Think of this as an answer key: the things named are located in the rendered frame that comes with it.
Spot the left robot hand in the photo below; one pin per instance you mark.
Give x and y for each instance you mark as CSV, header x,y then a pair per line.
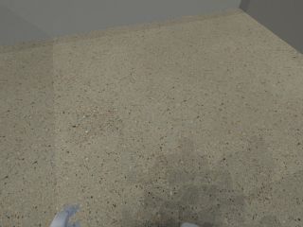
x,y
61,219

